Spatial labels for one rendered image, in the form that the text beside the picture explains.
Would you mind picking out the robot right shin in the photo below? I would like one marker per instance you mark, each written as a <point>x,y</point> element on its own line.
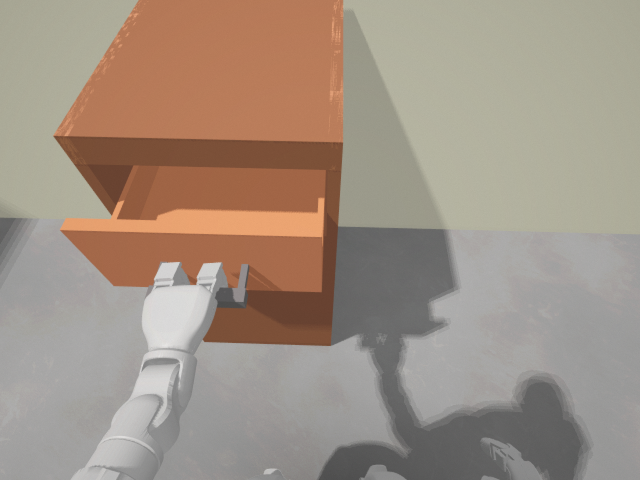
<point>376,468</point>

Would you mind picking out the drawer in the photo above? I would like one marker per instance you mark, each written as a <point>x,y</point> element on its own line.
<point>271,219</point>

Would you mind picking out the left robot hand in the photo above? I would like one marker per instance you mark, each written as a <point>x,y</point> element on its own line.
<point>178,315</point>

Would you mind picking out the handle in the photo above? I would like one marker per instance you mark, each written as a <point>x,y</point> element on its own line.
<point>228,297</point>

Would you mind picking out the cabinet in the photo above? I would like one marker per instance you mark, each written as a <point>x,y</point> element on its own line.
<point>231,84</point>

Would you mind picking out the robot left shin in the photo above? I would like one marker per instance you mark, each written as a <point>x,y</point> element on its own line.
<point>273,471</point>

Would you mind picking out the right robot hand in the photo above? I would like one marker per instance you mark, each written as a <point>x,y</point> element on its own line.
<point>509,460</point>

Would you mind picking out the robot left forearm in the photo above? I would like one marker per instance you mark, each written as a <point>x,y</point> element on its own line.
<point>147,425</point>

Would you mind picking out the robot shin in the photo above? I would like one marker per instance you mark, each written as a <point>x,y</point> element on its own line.
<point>376,468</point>
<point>273,471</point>

